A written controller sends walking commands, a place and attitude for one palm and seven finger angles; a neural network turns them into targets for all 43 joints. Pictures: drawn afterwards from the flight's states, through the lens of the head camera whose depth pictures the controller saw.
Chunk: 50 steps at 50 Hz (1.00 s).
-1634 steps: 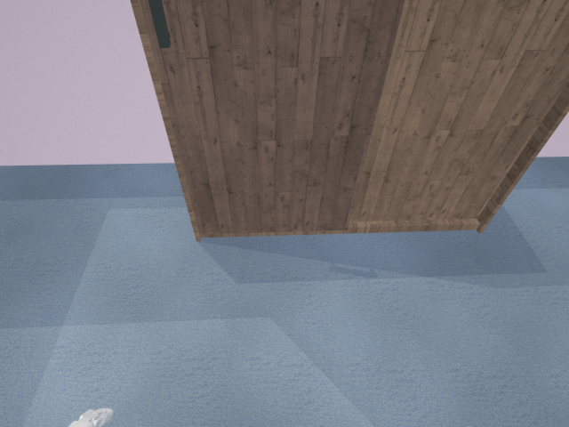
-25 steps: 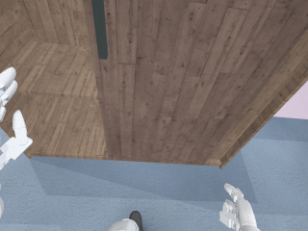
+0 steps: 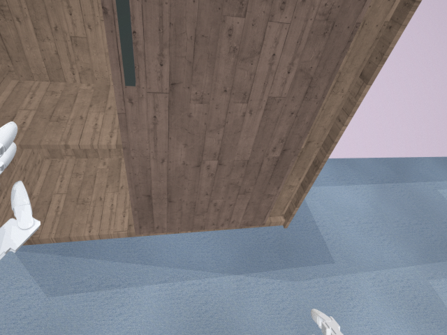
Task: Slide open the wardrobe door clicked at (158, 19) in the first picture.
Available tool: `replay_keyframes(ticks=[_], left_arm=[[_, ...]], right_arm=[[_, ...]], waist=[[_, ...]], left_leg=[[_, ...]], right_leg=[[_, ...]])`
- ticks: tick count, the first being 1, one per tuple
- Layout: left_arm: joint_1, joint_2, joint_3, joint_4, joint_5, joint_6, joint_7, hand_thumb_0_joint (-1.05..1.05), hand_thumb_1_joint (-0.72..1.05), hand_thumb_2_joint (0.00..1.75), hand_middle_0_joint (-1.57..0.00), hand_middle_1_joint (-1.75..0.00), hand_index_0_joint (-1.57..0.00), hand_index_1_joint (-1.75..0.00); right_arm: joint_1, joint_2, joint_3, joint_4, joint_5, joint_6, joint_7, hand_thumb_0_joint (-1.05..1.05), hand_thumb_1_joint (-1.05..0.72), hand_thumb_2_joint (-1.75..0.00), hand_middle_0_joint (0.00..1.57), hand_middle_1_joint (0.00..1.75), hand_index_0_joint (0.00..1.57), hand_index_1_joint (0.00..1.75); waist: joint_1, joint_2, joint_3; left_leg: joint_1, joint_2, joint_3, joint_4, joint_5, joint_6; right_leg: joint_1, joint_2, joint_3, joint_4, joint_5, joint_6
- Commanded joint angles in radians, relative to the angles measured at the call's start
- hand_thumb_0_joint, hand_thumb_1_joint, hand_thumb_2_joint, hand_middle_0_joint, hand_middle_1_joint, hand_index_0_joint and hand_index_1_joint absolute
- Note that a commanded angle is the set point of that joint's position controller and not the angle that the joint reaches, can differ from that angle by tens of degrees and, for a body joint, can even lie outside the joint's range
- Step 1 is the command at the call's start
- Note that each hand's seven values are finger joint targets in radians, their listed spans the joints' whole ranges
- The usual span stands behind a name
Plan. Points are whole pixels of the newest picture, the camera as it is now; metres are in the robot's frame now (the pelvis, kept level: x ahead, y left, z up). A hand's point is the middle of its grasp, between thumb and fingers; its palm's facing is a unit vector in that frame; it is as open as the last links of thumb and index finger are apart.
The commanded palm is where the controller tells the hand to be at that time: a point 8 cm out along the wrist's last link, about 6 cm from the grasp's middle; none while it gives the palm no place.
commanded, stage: stop stepping back and stand still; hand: left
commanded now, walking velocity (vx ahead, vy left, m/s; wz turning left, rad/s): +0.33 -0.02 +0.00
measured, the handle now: (125, 18) +0.70 +0.24 +0.25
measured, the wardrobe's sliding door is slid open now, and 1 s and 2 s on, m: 0.50 0.50 0.50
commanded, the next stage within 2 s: let the arm hang, fingers relaxed in 0.98 s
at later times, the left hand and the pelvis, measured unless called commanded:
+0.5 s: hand (36, 224) +0.22 +0.24 +0.17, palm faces +0.47 -0.80 -0.39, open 7.5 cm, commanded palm +0.15 +0.28 +0.17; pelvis +0.01 -0.02 -0.02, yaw +1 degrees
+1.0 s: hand (45, 202) +0.25 +0.25 +0.16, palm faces +0.36 -0.80 -0.47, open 7.4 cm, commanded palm +0.19 +0.30 +0.17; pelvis +0.05 +0.00 -0.01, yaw -1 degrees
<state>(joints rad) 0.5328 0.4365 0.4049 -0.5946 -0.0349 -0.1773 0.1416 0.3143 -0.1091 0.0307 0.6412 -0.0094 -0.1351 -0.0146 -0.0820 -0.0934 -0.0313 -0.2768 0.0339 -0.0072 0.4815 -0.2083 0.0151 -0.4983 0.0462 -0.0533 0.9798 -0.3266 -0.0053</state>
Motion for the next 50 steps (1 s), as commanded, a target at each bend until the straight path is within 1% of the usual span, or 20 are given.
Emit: replay_keyframes(ticks=[1,3,5,6,7,8,9,10,12,15,17,20,23,26,27,29,34,37,45,50], left_arm=[[0.150,0.225,0.194,-0.203,0.005,-0.079,0.025,0.00,0.90,0.90,-0.20,-0.30,-0.20,-0.30],[0.079,0.192,0.182,-0.123,0.005,-0.056,0.037,0.00,0.90,0.90,-0.20,-0.30,-0.20,-0.30],[0.007,0.186,0.172,-0.031,0.008,-0.032,0.038,0.00,0.90,0.90,-0.20,-0.30,-0.20,-0.30],[-0.013,0.184,0.161,0.006,0.013,-0.022,0.036,0.00,0.90,0.90,-0.20,-0.30,-0.20,-0.30],[-0.085,0.193,0.157,0.011,0.000,-0.030,0.030,0.00,0.90,0.90,-0.20,-0.30,-0.20,-0.30],[-0.153,0.217,0.167,-0.013,-0.005,-0.054,0.032,0.00,0.90,0.90,-0.20,-0.30,-0.20,-0.30],[-0.192,0.243,0.184,-0.049,0.002,-0.075,0.040,0.00,0.90,0.90,-0.20,-0.30,-0.20,-0.30],[-0.169,0.150,0.119,0.006,0.004,-0.072,0.033,0.00,0.90,0.90,-0.20,-0.30,-0.20,-0.30],[-0.162,0.080,0.037,0.018,0.002,-0.061,0.021,0.00,0.90,0.90,-0.20,-0.30,-0.20,-0.30],[-0.261,0.100,0.016,-0.050,0.012,-0.083,0.032,0.00,0.90,0.90,-0.20,-0.30,-0.20,-0.30],[-0.282,0.138,0.050,-0.078,0.011,-0.093,0.033,0.00,0.90,0.90,-0.20,-0.30,-0.20,-0.30],[-0.257,0.193,0.135,-0.166,0.007,-0.123,0.034,0.00,0.90,0.90,-0.20,-0.30,-0.20,-0.30],[-0.121,0.169,0.161,-0.072,0.001,-0.121,0.021,0.00,0.90,0.90,-0.20,-0.30,-0.20,-0.30],[-0.067,0.145,0.153,-0.070,-0.006,-0.127,0.015,0.00,0.90,0.90,-0.20,-0.30,-0.20,-0.30],[-0.053,0.143,0.140,-0.069,-0.015,-0.119,0.015,0.00,0.90,0.90,-0.20,-0.30,-0.20,-0.30],[-0.047,0.126,0.121,-0.050,-0.017,-0.101,0.018,0.00,0.90,0.90,-0.20,-0.30,-0.20,-0.30],[-0.064,0.146,0.119,-0.031,-0.013,-0.078,0.018,0.00,0.90,0.90,-0.20,-0.30,-0.20,-0.30],[-0.070,0.168,0.134,-0.051,-0.011,-0.074,0.019,0.00,0.90,0.90,-0.20,-0.30,-0.20,-0.30],[0.032,0.179,0.166,-0.133,-0.021,-0.082,0.027,0.00,0.90,0.90,-0.20,-0.30,-0.20,-0.30],[0.042,0.162,0.156,-0.071,-0.028,-0.074,0.024,0.00,0.90,0.90,-0.20,-0.30,-0.20,-0.30]], right_arm=[[-0.173,-0.202,-0.073,-0.167,-0.010,-0.012,-0.034,0.00,-0.90,-0.90,0.20,0.30,0.20,0.30],[-0.168,-0.199,-0.073,-0.164,-0.016,0.008,-0.058,0.00,-0.90,-0.90,0.20,0.30,0.20,0.30],[-0.159,-0.206,-0.082,-0.134,-0.013,0.022,-0.068,0.00,-0.90,-0.90,0.20,0.30,0.20,0.30],[-0.149,-0.194,-0.087,-0.130,-0.005,0.031,-0.063,0.00,-0.90,-0.90,0.20,0.30,0.20,0.30],[-0.164,-0.210,-0.094,-0.137,0.008,0.031,-0.065,0.00,-0.90,-0.90,0.20,0.30,0.20,0.30],[-0.158,-0.221,-0.091,-0.121,0.003,0.009,-0.065,0.00,-0.90,-0.90,0.20,0.30,0.20,0.30],[-0.144,-0.204,-0.079,-0.111,-0.001,-0.012,-0.056,0.00,-0.90,-0.90,0.20,0.30,0.20,0.30],[-0.123,-0.204,-0.087,-0.094,0.008,-0.021,-0.054,0.00,-0.90,-0.90,0.20,0.30,0.20,0.30],[-0.196,-0.200,-0.073,-0.104,0.009,-0.017,-0.064,0.00,-0.90,-0.90,0.20,0.30,0.20,0.30],[-0.206,-0.202,-0.065,-0.094,-0.003,-0.036,-0.075,0.00,-0.90,-0.90,0.20,0.30,0.20,0.30],[-0.199,-0.220,-0.079,-0.101,-0.003,-0.052,-0.083,0.00,-0.90,-0.90,0.20,0.30,0.20,0.30],[-0.202,-0.249,-0.086,-0.149,0.005,-0.057,-0.079,0.00,-0.90,-0.90,0.20,0.30,0.20,0.30],[-0.197,-0.214,-0.073,-0.154,0.003,-0.052,-0.071,0.00,-0.90,-0.90,0.20,0.30,0.20,0.30],[-0.163,-0.206,-0.084,-0.170,0.007,-0.059,-0.055,0.00,-0.90,-0.90,0.20,0.30,0.20,0.30],[-0.157,-0.201,-0.083,-0.169,0.013,-0.056,-0.051,0.00,-0.90,-0.90,0.20,0.30,0.20,0.30],[-0.154,-0.206,-0.081,-0.162,0.017,-0.053,-0.047,0.00,-0.90,-0.90,0.20,0.30,0.20,0.30],[-0.165,-0.215,-0.075,-0.161,0.019,-0.034,-0.059,0.00,-0.90,-0.90,0.20,0.30,0.20,0.30],[-0.184,-0.203,-0.068,-0.168,0.020,-0.021,-0.063,0.00,-0.90,-0.90,0.20,0.30,0.20,0.30],[-0.185,-0.202,-0.068,-0.190,0.018,-0.002,-0.057,0.00,-0.90,-0.90,0.20,0.30,0.20,0.30],[-0.176,-0.209,-0.073,-0.187,0.018,0.008,-0.064,0.00,-0.90,-0.90,0.20,0.30,0.20,0.30]], waist=[[0.084,0.379,-0.041],[0.081,0.355,-0.045],[0.088,0.166,-0.037],[0.080,-0.019,-0.045],[0.086,-0.164,0.022],[0.067,-0.110,0.052],[0.064,-0.114,-0.038],[0.061,-0.072,-0.076],[0.066,0.019,0.059],[0.072,0.030,0.093],[0.077,0.070,0.090],[0.095,0.302,0.091],[0.096,0.370,0.111],[0.090,0.154,0.010],[0.086,0.042,-0.040],[0.087,-0.011,-0.091],[0.087,0.087,-0.154],[0.090,0.029,-0.132],[0.093,0.172,-0.139],[0.084,0.149,-0.113]], left_leg=[[-0.200,0.179,-0.177,-0.363,-0.504,0.065],[-0.221,0.162,-0.141,-0.276,-0.493,0.049],[-0.339,0.085,-0.055,0.002,-0.408,0.029],[-0.428,0.021,0.014,0.286,-0.319,0.019],[-0.522,-0.025,0.019,0.558,-0.263,-0.003],[-0.511,-0.006,0.006,0.693,-0.237,-0.019],[-0.486,0.026,-0.010,0.647,-0.228,-0.025],[-0.372,0.042,-0.041,0.570,-0.202,-0.012],[-0.214,0.049,0.025,0.391,-0.128,-0.002],[-0.010,-0.003,0.113,0.154,-0.055,0.005],[0.095,0.010,0.056,0.046,-0.038,0.013],[0.050,0.171,-0.226,-0.127,-0.057,0.084],[-0.165,0.154,-0.190,-0.246,-0.383,0.071],[-0.047,0.036,0.000,0.020,-0.061,0.013],[-0.028,0.033,0.031,0.110,0.061,0.003],[-0.026,0.030,0.049,0.118,0.168,0.002],[0.194,0.062,0.039,0.063,0.517,0.042],[0.143,0.052,0.051,0.081,0.490,0.033],[0.145,0.046,0.049,0.051,0.487,0.024],[0.144,0.054,0.039,0.038,0.414,0.013]], right_leg=[[0.304,0.026,-0.095,-0.290,-0.085,-0.021],[0.440,0.044,-0.131,-0.478,-0.163,-0.036],[0.577,-0.046,-0.016,-0.613,-0.150,-0.089],[0.579,-0.247,0.287,-0.713,-0.220,-0.172],[0.519,-0.419,0.541,-0.807,-0.090,-0.250],[0.459,-0.443,0.484,-0.770,0.225,-0.264],[0.520,-0.427,0.422,-0.693,0.351,-0.269],[0.453,-0.374,0.321,-0.663,0.191,-0.231],[0.244,-0.320,0.252,-0.665,0.098,-0.190],[0.164,-0.258,0.112,-0.652,-0.012,-0.133],[0.119,-0.212,0.095,-0.570,-0.060,-0.087],[0.125,-0.059,0.047,-0.437,-0.045,0.002],[0.318,-0.047,0.030,-0.479,-0.103,-0.006],[0.339,-0.129,0.150,-0.645,0.055,-0.041],[0.362,-0.194,0.209,-0.642,0.208,-0.054],[0.433,-0.223,0.186,-0.567,0.571,-0.048],[0.354,-0.118,0.042,-0.469,0.653,0.044],[0.387,-0.129,0.047,-0.514,0.670,0.036],[0.383,-0.123,0.049,-0.542,0.570,0.022],[0.341,-0.111,0.054,-0.593,0.470,0.018]])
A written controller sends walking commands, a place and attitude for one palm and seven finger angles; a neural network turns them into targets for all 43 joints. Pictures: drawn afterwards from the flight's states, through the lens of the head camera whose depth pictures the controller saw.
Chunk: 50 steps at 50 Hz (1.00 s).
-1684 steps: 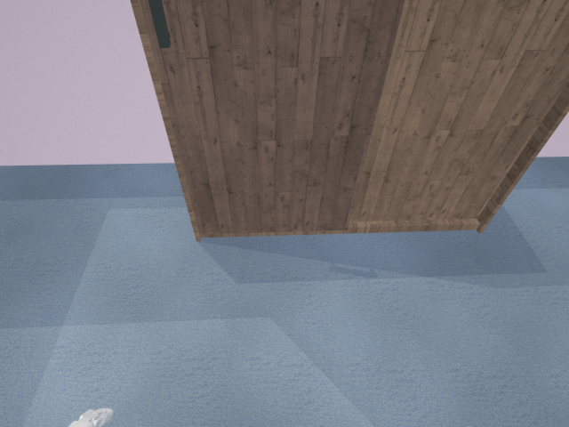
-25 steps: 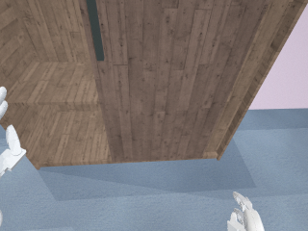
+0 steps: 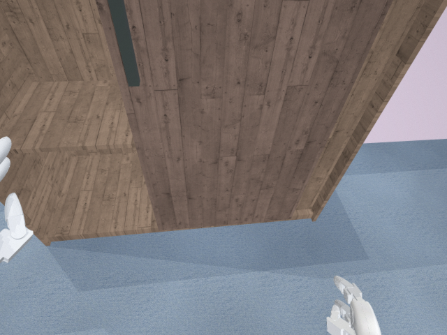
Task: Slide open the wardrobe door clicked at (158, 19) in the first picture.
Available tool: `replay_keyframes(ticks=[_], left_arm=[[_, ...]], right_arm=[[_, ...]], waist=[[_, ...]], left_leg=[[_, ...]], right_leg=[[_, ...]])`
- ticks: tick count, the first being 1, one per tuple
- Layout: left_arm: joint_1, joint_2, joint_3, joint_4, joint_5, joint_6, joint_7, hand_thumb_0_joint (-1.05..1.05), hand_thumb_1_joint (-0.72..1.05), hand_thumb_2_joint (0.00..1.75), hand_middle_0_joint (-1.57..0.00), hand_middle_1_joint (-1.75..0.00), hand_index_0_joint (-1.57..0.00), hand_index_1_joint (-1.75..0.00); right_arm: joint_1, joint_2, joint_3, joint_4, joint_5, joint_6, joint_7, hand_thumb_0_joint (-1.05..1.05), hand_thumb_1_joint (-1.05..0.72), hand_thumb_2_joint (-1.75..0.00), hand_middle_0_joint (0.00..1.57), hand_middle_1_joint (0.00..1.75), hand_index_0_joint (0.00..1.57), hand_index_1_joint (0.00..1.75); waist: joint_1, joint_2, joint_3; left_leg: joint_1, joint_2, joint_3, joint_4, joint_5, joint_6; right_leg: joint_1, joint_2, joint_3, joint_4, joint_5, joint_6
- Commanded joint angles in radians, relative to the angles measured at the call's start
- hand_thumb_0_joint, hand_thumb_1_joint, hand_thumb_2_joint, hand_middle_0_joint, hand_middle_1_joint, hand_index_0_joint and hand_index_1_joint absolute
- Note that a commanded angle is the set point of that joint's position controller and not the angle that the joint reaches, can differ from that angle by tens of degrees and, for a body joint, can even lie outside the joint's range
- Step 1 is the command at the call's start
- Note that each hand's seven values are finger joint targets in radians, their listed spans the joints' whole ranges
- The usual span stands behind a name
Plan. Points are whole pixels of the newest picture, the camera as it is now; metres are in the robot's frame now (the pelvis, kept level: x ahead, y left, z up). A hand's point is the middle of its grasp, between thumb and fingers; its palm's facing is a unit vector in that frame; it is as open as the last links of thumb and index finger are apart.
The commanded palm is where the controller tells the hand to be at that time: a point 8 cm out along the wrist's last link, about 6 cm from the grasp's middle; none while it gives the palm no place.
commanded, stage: let the arm hang, fingers relaxed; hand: left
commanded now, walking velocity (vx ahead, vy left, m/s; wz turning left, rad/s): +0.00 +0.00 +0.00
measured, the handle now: (121, 13) +0.65 +0.25 +0.26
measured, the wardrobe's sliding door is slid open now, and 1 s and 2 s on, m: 0.50 0.50 0.50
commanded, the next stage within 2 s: look to check the result in 1.18 s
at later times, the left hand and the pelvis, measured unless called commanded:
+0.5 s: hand out of the picture -0.08 +0.20 -0.19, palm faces +0.05 -0.99 -0.12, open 7.2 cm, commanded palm none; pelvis -0.05 +0.03 -0.01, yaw +4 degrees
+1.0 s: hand out of the picture -0.07 +0.21 -0.18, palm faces +0.04 -0.98 -0.19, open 7.4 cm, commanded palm none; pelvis -0.05 +0.04 +0.00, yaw +2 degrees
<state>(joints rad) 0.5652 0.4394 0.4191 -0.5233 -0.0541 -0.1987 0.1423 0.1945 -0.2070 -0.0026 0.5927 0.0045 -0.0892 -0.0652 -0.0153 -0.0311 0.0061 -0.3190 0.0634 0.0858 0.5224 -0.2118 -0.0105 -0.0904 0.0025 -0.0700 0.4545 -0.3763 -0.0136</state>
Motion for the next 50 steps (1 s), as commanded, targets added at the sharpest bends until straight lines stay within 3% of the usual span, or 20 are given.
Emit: replay_keyframes(ticks=[1,3,4,5,6,7,9,11,13,15,17,18,20,22,25,27,30,35,42,50], left_arm=[[0.000,0.159,0.140,-0.139,-0.011,-0.050,0.023,0.00,0.90,0.90,-0.20,-0.30,-0.20,-0.30],[-0.011,0.147,0.120,-0.126,-0.009,-0.046,0.021,0.00,0.90,0.90,-0.20,-0.30,-0.20,-0.30],[-0.124,0.006,-0.310,0.578,0.065,0.111,-0.105,0.00,0.90,0.90,-0.20,-0.30,-0.20,-0.30],[-0.142,0.005,-0.294,0.615,0.069,0.185,-0.131,0.00,0.90,0.90,-0.20,-0.30,-0.20,-0.30],[-0.156,-0.022,-0.298,0.630,0.076,0.205,-0.138,0.00,0.90,0.90,-0.20,-0.30,-0.20,-0.30],[-0.169,-0.032,-0.309,0.689,0.077,0.204,-0.144,0.00,0.90,0.90,-0.20,-0.30,-0.20,-0.30],[-0.204,-0.019,-0.325,0.806,0.082,0.202,-0.151,0.00,0.90,0.90,-0.20,-0.30,-0.20,-0.30],[-0.239,-0.006,-0.336,0.932,0.090,0.195,-0.151,0.00,0.90,0.90,-0.20,-0.30,-0.20,-0.30],[-0.272,-0.011,-0.352,1.052,0.087,0.200,-0.146,0.00,0.90,0.90,-0.20,-0.30,-0.20,-0.30],[-0.333,-0.024,-0.370,1.138,0.081,0.209,-0.135,0.00,0.90,0.90,-0.20,-0.30,-0.20,-0.30],[-0.347,-0.042,-0.384,1.209,0.077,0.214,-0.129,0.00,0.90,0.90,-0.20,-0.30,-0.20,-0.30],[-0.326,-0.059,-0.388,1.255,0.075,0.213,-0.128,0.00,0.90,0.90,-0.20,-0.30,-0.20,-0.30],[-0.246,-0.081,-0.391,1.345,0.069,0.216,-0.127,0.00,0.90,0.90,-0.20,-0.30,-0.20,-0.30],[-0.176,-0.102,-0.383,1.426,0.069,0.215,-0.127,0.00,0.90,0.90,-0.20,-0.30,-0.20,-0.30],[-0.129,-0.131,-0.390,1.510,0.070,0.211,-0.129,0.00,0.90,0.90,-0.20,-0.30,-0.20,-0.30],[-0.113,-0.147,-0.393,1.548,0.073,0.207,-0.128,0.00,0.90,0.90,-0.20,-0.30,-0.20,-0.30],[-0.110,-0.163,-0.395,1.586,0.074,0.200,-0.123,0.00,0.90,0.90,-0.20,-0.30,-0.20,-0.30],[-0.125,-0.166,-0.400,1.623,0.073,0.196,-0.115,0.00,0.90,0.90,-0.20,-0.30,-0.20,-0.30],[-0.138,-0.171,-0.404,1.641,0.075,0.206,-0.110,0.00,0.90,0.90,-0.20,-0.30,-0.20,-0.30],[-0.138,-0.179,-0.396,1.634,0.075,0.203,-0.111,0.00,0.90,0.90,-0.20,-0.30,-0.20,-0.30]], right_arm=[[-0.060,-0.116,-0.041,-0.136,0.004,-0.038,-0.017,0.00,-0.90,-0.90,0.20,0.30,0.20,0.30],[-0.057,-0.117,-0.040,-0.138,0.004,-0.040,-0.020,0.00,-0.90,-0.90,0.20,0.30,0.20,0.30],[-0.133,-0.335,-0.069,0.026,0.022,-0.077,0.070,0.00,-0.90,-0.90,0.20,0.30,0.20,0.30],[-0.083,-0.314,-0.085,0.033,0.012,-0.013,0.072,0.00,-0.90,-0.90,0.20,0.30,0.20,0.30],[-0.086,-0.290,-0.078,0.030,0.005,0.006,0.067,0.00,-0.90,-0.90,0.20,0.30,0.20,0.30],[-0.083,-0.287,-0.063,0.043,-0.006,0.019,0.065,0.00,-0.90,-0.90,0.20,0.30,0.20,0.30],[-0.093,-0.273,-0.042,0.050,-0.023,0.040,0.064,0.00,-0.90,-0.90,0.20,0.30,0.20,0.30],[-0.084,-0.248,-0.036,0.080,-0.033,0.051,0.064,0.00,-0.90,-0.90,0.20,0.30,0.20,0.30],[-0.063,-0.209,-0.029,0.123,-0.033,0.070,0.065,0.00,-0.90,-0.90,0.20,0.30,0.20,0.30],[-0.037,-0.170,-0.027,0.164,-0.039,0.092,0.064,0.00,-0.90,-0.90,0.20,0.30,0.20,0.30],[-0.011,-0.152,-0.023,0.205,-0.040,0.103,0.064,0.00,-0.90,-0.90,0.20,0.30,0.20,0.30],[0.000,-0.146,-0.021,0.226,-0.039,0.101,0.063,0.00,-0.90,-0.90,0.20,0.30,0.20,0.30],[0.009,-0.163,-0.021,0.266,-0.038,0.096,0.055,0.00,-0.90,-0.90,0.20,0.30,0.20,0.30],[0.008,-0.164,-0.027,0.295,-0.035,0.097,0.046,0.00,-0.90,-0.90,0.20,0.30,0.20,0.30],[0.051,-0.149,-0.033,0.340,-0.030,0.100,0.037,0.00,-0.90,-0.90,0.20,0.30,0.20,0.30],[0.078,-0.141,-0.039,0.363,-0.026,0.102,0.034,0.00,-0.90,-0.90,0.20,0.30,0.20,0.30],[0.104,-0.121,-0.043,0.399,-0.025,0.103,0.032,0.00,-0.90,-0.90,0.20,0.30,0.20,0.30],[0.118,-0.094,-0.042,0.446,-0.024,0.107,0.036,0.00,-0.90,-0.90,0.20,0.30,0.20,0.30],[0.123,-0.061,-0.035,0.487,-0.029,0.117,0.042,0.00,-0.90,-0.90,0.20,0.30,0.20,0.30],[0.110,-0.058,-0.033,0.494,-0.033,0.105,0.040,0.00,-0.90,-0.90,0.20,0.30,0.20,0.30]], waist=[[0.018,0.087,-0.147],[0.017,0.097,-0.138],[-0.019,0.130,-0.073],[-0.004,0.149,-0.109],[0.003,0.146,-0.064],[0.014,0.145,-0.069],[0.027,0.027,-0.049],[0.024,-0.137,-0.075],[0.009,-0.208,-0.061],[-0.014,-0.154,-0.029],[-0.030,-0.002,-0.001],[-0.028,0.091,0.000],[0.005,0.272,0.002],[0.030,0.317,-0.006],[0.025,0.268,-0.031],[0.021,0.166,-0.052],[0.009,0.069,-0.024],[-0.003,-0.025,0.059],[-0.004,0.003,0.149],[0.014,0.073,0.118]], left_leg=[[0.183,0.028,-0.061,-0.010,0.407,0.039],[0.193,0.033,-0.070,-0.035,0.366,0.040],[0.079,0.078,-0.114,0.079,0.479,0.047],[0.071,0.103,-0.131,0.042,0.371,0.060],[0.013,0.120,-0.158,0.003,0.296,0.074],[-0.073,0.147,-0.212,-0.044,0.160,0.101],[-0.130,0.126,-0.255,-0.097,0.018,0.109],[-0.082,0.076,-0.217,-0.056,0.032,0.079],[-0.019,0.014,-0.152,0.036,0.021,0.052],[0.054,-0.025,-0.093,0.115,0.007,0.029],[0.099,-0.006,-0.102,0.086,0.053,0.031],[0.099,0.018,-0.142,0.021,0.080,0.043],[-0.001,0.059,-0.228,-0.131,-0.017,0.070],[-0.037,0.070,-0.255,-0.197,-0.104,0.078],[-0.011,0.061,-0.252,-0.239,-0.207,0.072],[0.029,0.063,-0.244,-0.239,-0.185,0.072],[0.065,0.047,-0.208,-0.209,-0.144,0.063],[0.091,0.031,-0.159,-0.163,-0.082,0.053],[0.057,0.026,-0.159,-0.185,-0.146,0.048],[0.017,0.022,-0.168,-0.232,-0.154,0.045]], right_leg=[[-0.068,-0.065,0.068,-0.072,0.500,0.026],[-0.090,-0.052,0.063,-0.083,0.423,0.027],[-0.175,-0.146,-0.005,0.097,0.465,0.000],[-0.195,-0.122,0.033,0.087,0.261,0.002],[-0.210,-0.094,0.022,0.102,0.121,0.010],[-0.190,-0.075,0.012,0.141,-0.004,0.007],[-0.145,-0.066,0.024,0.118,-0.011,0.000],[-0.136,-0.098,0.056,0.040,0.029,-0.017],[-0.223,-0.178,0.110,-0.053,-0.014,-0.054],[-0.308,-0.227,0.130,-0.095,-0.008,-0.091],[-0.340,-0.199,0.098,-0.075,-0.035,-0.078],[-0.319,-0.156,0.078,-0.046,-0.041,-0.054],[-0.183,-0.083,0.033,0.008,-0.030,-0.012],[-0.104,-0.066,0.020,0.007,0.000,-0.011],[-0.088,-0.057,0.016,-0.020,0.002,-0.018],[-0.088,-0.063,0.016,-0.051,0.009,-0.018],[-0.128,-0.083,0.030,-0.094,0.006,-0.027],[-0.214,-0.117,0.052,-0.149,-0.054,-0.032],[-0.280,-0.110,0.056,-0.153,-0.152,-0.025],[-0.198,-0.098,0.047,-0.119,-0.076,-0.023]])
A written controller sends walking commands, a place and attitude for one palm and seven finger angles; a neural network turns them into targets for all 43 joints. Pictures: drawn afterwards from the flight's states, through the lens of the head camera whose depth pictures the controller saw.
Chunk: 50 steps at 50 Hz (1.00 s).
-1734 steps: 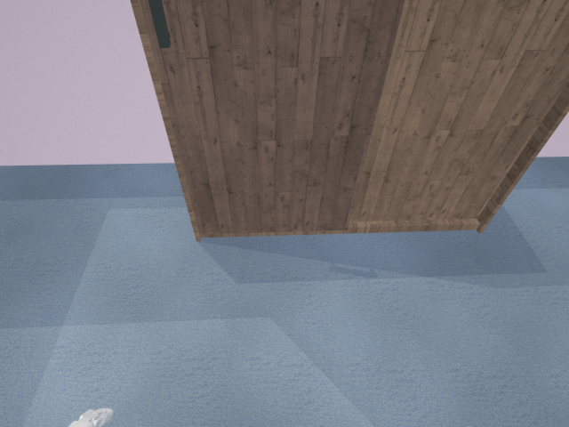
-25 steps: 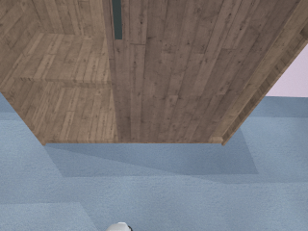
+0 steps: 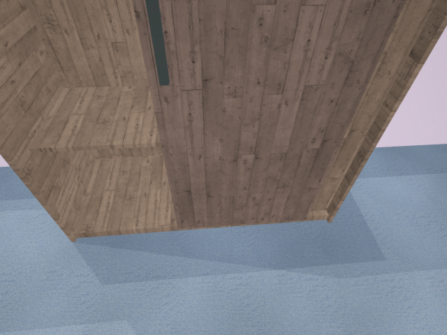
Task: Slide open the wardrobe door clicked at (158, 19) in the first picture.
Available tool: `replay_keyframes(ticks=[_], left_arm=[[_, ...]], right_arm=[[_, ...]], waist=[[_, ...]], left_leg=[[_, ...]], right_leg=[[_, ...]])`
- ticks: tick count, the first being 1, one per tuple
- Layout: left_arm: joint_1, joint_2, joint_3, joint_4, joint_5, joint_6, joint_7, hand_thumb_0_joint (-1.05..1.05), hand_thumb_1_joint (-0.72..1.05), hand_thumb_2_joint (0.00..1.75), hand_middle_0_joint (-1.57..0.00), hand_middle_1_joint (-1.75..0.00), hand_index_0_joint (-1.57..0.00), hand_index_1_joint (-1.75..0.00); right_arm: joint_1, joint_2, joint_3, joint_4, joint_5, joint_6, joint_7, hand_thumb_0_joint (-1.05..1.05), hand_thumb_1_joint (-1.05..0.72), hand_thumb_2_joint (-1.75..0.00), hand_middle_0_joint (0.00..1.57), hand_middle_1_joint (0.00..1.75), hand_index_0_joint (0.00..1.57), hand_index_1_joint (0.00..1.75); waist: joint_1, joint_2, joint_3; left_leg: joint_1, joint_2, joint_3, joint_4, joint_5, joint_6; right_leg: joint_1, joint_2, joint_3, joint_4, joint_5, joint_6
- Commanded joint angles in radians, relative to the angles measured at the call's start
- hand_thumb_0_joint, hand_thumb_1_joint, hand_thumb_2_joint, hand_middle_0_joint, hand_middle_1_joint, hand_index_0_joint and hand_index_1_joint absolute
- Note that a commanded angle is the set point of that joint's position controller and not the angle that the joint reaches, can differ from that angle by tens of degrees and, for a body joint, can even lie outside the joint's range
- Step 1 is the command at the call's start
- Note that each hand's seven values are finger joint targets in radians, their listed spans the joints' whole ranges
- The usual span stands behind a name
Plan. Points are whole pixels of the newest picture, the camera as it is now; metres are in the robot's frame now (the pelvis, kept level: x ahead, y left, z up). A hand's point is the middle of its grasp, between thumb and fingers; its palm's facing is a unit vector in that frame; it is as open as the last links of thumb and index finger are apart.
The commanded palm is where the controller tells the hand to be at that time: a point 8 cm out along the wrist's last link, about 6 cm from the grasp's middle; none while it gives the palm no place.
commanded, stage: let the arm hang, fingers relaxed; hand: left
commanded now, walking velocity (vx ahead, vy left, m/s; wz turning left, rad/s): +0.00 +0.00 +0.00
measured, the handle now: (156, 19) +0.71 +0.19 +0.25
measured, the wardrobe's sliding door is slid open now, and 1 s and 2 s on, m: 0.50 0.50 0.50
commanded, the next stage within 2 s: look to check the result in 0.18 s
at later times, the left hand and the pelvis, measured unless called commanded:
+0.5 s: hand out of the picture -0.01 +0.15 -0.17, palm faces +0.01 -0.98 -0.18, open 7.4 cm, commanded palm none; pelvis +0.02 -0.01 +0.00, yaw +0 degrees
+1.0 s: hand out of the picture +0.05 +0.14 -0.18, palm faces +0.00 -0.98 -0.18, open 7.4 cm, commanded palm none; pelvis +0.05 -0.02 +0.00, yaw -1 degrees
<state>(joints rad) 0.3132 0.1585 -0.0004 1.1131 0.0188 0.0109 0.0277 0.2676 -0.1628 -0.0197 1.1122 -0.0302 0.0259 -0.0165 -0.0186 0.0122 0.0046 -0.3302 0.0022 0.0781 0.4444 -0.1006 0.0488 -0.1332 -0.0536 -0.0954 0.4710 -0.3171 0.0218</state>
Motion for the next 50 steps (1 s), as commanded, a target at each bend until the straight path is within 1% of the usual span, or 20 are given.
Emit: replay_keyframes(ticks=[1,5,7,9,10,12,16,20,21,25,29,31,32,35,37,41,42,46,47,50], left_arm=[[0.115,0.106,0.026,-0.005,0.003,-0.008,0.004,0.00,0.90,0.90,-0.20,-0.30,-0.20,-0.30],[0.095,0.091,0.026,-0.009,0.000,-0.014,0.005,0.00,0.90,0.90,-0.20,-0.30,-0.20,-0.30],[0.088,0.089,0.028,-0.013,-0.001,-0.017,0.006,0.00,0.90,0.90,-0.20,-0.30,-0.20,-0.30],[0.085,0.081,0.027,-0.010,-0.002,-0.017,0.008,0.00,0.90,0.90,-0.20,-0.30,-0.20,-0.30],[0.083,0.079,0.028,-0.009,-0.002,-0.017,0.008,0.00,0.90,0.90,-0.20,-0.30,-0.20,-0.30],[0.081,0.080,0.028,-0.007,-0.002,-0.018,0.008,0.00,0.90,0.90,-0.20,-0.30,-0.20,-0.30],[0.089,0.076,0.026,-0.002,-0.004,-0.019,0.011,0.00,0.90,0.90,-0.20,-0.30,-0.20,-0.30],[0.081,0.070,0.024,0.004,-0.004,-0.018,0.011,0.00,0.90,0.90,-0.20,-0.30,-0.20,-0.30],[0.087,0.075,0.024,0.004,-0.004,-0.018,0.011,0.00,0.90,0.90,-0.20,-0.30,-0.20,-0.30],[0.085,0.071,0.020,0.012,-0.005,-0.019,0.011,0.00,0.90,0.90,-0.20,-0.30,-0.20,-0.30],[0.083,0.076,0.019,0.014,-0.006,-0.022,0.012,0.00,0.90,0.90,-0.20,-0.30,-0.20,-0.30],[0.084,0.081,0.020,0.012,-0.005,-0.024,0.012,0.00,0.90,0.90,-0.20,-0.30,-0.20,-0.30],[0.074,0.081,0.020,0.013,-0.006,-0.024,0.012,0.00,0.90,0.90,-0.20,-0.30,-0.20,-0.30],[0.073,0.079,0.018,0.016,-0.007,-0.024,0.012,0.00,0.90,0.90,-0.20,-0.30,-0.20,-0.30],[0.072,0.082,0.018,0.017,-0.006,-0.026,0.012,0.00,0.90,0.90,-0.20,-0.30,-0.20,-0.30],[0.067,0.095,0.020,0.011,-0.006,-0.029,0.012,0.00,0.90,0.90,-0.20,-0.30,-0.20,-0.30],[0.065,0.088,0.019,0.013,-0.006,-0.029,0.013,0.00,0.90,0.90,-0.20,-0.30,-0.20,-0.30],[0.062,0.097,0.020,0.009,-0.007,-0.029,0.013,0.00,0.90,0.90,-0.20,-0.30,-0.20,-0.30],[0.060,0.092,0.020,0.009,-0.007,-0.029,0.012,0.00,0.90,0.90,-0.20,-0.30,-0.20,-0.30],[0.055,0.094,0.020,0.008,-0.008,-0.029,0.012,0.00,0.90,0.90,-0.20,-0.30,-0.20,-0.30]], right_arm=[[0.043,-0.105,-0.016,-0.027,0.003,-0.012,-0.009,0.00,-0.90,-0.90,0.20,0.30,0.20,0.30],[0.047,-0.090,-0.016,-0.022,0.003,-0.018,-0.010,0.00,-0.90,-0.90,0.20,0.30,0.20,0.30],[0.052,-0.087,-0.016,-0.021,0.005,-0.022,-0.011,0.00,-0.90,-0.90,0.20,0.30,0.20,0.30],[0.049,-0.084,-0.015,-0.017,0.006,-0.022,-0.012,0.00,-0.90,-0.90,0.20,0.30,0.20,0.30],[0.048,-0.083,-0.015,-0.018,0.006,-0.021,-0.013,0.00,-0.90,-0.90,0.20,0.30,0.20,0.30],[0.054,-0.080,-0.014,-0.015,0.008,-0.024,-0.014,0.00,-0.90,-0.90,0.20,0.30,0.20,0.30],[0.049,-0.078,-0.013,-0.012,0.010,-0.021,-0.015,0.00,-0.90,-0.90,0.20,0.30,0.20,0.30],[0.043,-0.077,-0.011,-0.005,0.010,-0.020,-0.017,0.00,-0.90,-0.90,0.20,0.30,0.20,0.30],[0.039,-0.078,-0.012,-0.006,0.012,-0.020,-0.017,0.00,-0.90,-0.90,0.20,0.30,0.20,0.30],[0.028,-0.079,-0.009,-0.001,0.011,-0.020,-0.018,0.00,-0.90,-0.90,0.20,0.30,0.20,0.30],[0.016,-0.083,-0.006,0.000,0.012,-0.024,-0.018,0.00,-0.90,-0.90,0.20,0.30,0.20,0.30],[0.009,-0.090,-0.005,-0.003,0.014,-0.026,-0.019,0.00,-0.90,-0.90,0.20,0.30,0.20,0.30],[0.007,-0.085,-0.004,0.001,0.013,-0.028,-0.019,0.00,-0.90,-0.90,0.20,0.30,0.20,0.30],[-0.002,-0.089,-0.002,0.004,0.012,-0.027,-0.020,0.00,-0.90,-0.90,0.20,0.30,0.20,0.30],[-0.010,-0.092,-0.002,0.002,0.013,-0.029,-0.020,0.00,-0.90,-0.90,0.20,0.30,0.20,0.30],[-0.013,-0.104,-0.001,0.001,0.014,-0.032,-0.020,0.00,-0.90,-0.90,0.20,0.30,0.20,0.30],[-0.021,-0.099,-0.001,0.002,0.012,-0.033,-0.021,0.00,-0.90,-0.90,0.20,0.30,0.20,0.30],[-0.023,-0.107,0.001,0.002,0.014,-0.032,-0.021,0.00,-0.90,-0.90,0.20,0.30,0.20,0.30],[-0.022,-0.103,0.000,0.001,0.012,-0.034,-0.022,0.00,-0.90,-0.90,0.20,0.30,0.20,0.30],[-0.024,-0.108,0.001,0.003,0.012,-0.034,-0.023,0.00,-0.90,-0.90,0.20,0.30,0.20,0.30]], waist=[[0.018,0.031,0.102],[0.013,0.007,0.080],[0.012,0.012,0.057],[0.011,0.020,0.057],[0.011,0.014,0.067],[0.009,0.004,0.057],[0.009,-0.016,0.048],[0.004,-0.006,0.063],[0.008,-0.019,0.057],[0.007,-0.018,0.065],[0.008,-0.012,0.041],[0.011,-0.025,0.033],[0.009,-0.013,0.038],[0.010,-0.013,0.046],[0.011,-0.016,0.053],[0.013,-0.024,0.032],[0.013,-0.015,0.034],[0.015,-0.030,0.038],[0.013,-0.015,0.034],[0.014,-0.017,0.031]], left_leg=[[0.040,0.085,-0.159,-0.153,-0.245,-0.013],[0.067,0.083,-0.150,-0.130,-0.176,-0.013],[0.088,0.089,-0.150,-0.114,-0.118,-0.010],[0.095,0.091,-0.148,-0.111,-0.112,-0.010],[0.093,0.092,-0.148,-0.111,-0.116,-0.009],[0.102,0.094,-0.139,-0.094,-0.059,-0.008],[0.134,0.093,-0.132,-0.070,-0.020,-0.008],[0.135,0.098,-0.131,-0.070,-0.017,-0.007],[0.144,0.100,-0.128,-0.064,0.001,-0.005],[0.147,0.099,-0.123,-0.061,0.009,-0.007],[0.167,0.100,-0.118,-0.050,0.060,-0.006],[0.172,0.103,-0.115,-0.042,0.100,-0.005],[0.169,0.104,-0.114,-0.045,0.111,-0.005],[0.170,0.103,-0.112,-0.048,0.098,-0.008],[0.176,0.105,-0.110,-0.044,0.130,-0.007],[0.183,0.106,-0.110,-0.043,0.155,-0.007],[0.187,0.107,-0.105,-0.040,0.162,-0.008],[0.189,0.107,-0.105,-0.044,0.167,-0.008],[0.191,0.107,-0.104,-0.043,0.175,-0.008],[0.193,0.107,-0.106,-0.043,0.182,-0.008]], right_leg=[[-0.139,-0.040,0.065,-0.130,-0.113,-0.058],[-0.128,-0.049,0.072,-0.133,-0.066,-0.059],[-0.110,-0.052,0.065,-0.129,-0.024,-0.055],[-0.109,-0.052,0.067,-0.129,-0.021,-0.053],[-0.113,-0.051,0.068,-0.134,-0.022,-0.054],[-0.097,-0.056,0.066,-0.134,0.012,-0.052],[-0.100,-0.058,0.069,-0.141,0.025,-0.052],[-0.102,-0.059,0.070,-0.144,0.027,-0.051],[-0.098,-0.058,0.067,-0.147,0.038,-0.049],[-0.093,-0.063,0.072,-0.154,0.050,-0.049],[-0.070,-0.067,0.074,-0.153,0.095,-0.046],[-0.055,-0.067,0.074,-0.155,0.134,-0.044],[-0.049,-0.070,0.072,-0.152,0.144,-0.043],[-0.047,-0.070,0.075,-0.164,0.141,-0.044],[-0.044,-0.072,0.073,-0.165,0.178,-0.041],[-0.018,-0.072,0.076,-0.169,0.209,-0.039],[-0.017,-0.076,0.075,-0.169,0.229,-0.039],[-0.011,-0.074,0.072,-0.175,0.231,-0.039],[-0.006,-0.076,0.073,-0.174,0.241,-0.038],[0.003,-0.075,0.075,-0.175,0.247,-0.040]])
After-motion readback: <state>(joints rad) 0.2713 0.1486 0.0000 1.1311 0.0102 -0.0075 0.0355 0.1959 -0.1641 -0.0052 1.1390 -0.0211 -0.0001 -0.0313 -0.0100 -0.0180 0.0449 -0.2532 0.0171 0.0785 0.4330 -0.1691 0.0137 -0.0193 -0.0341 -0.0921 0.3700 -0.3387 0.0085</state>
